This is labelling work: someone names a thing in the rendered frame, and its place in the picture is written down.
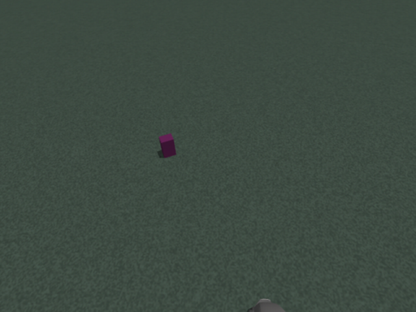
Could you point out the carton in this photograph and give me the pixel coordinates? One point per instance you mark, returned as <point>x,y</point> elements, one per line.
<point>167,145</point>

